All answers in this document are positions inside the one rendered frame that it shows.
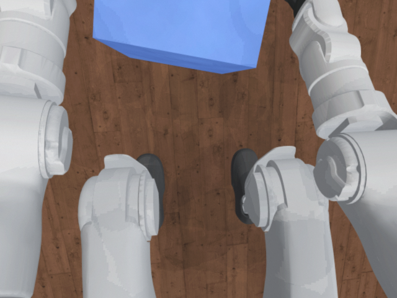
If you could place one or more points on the carton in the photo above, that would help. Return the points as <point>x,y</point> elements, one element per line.
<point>219,36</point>

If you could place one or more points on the robot right shin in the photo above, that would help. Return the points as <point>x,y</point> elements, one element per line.
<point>278,153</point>

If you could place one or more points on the robot left upper arm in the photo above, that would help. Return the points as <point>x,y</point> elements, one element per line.
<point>35,144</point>

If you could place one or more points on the robot right foot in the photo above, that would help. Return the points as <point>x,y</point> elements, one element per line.
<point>242,162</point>

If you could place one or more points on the robot right upper arm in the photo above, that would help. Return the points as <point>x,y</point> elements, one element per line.
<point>359,171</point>

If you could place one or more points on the left robot forearm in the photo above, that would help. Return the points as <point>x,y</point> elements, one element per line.
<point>33,43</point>

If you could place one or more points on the right robot hand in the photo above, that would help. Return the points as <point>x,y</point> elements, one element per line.
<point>295,5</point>

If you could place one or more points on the right robot forearm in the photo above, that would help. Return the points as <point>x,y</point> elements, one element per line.
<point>337,80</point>

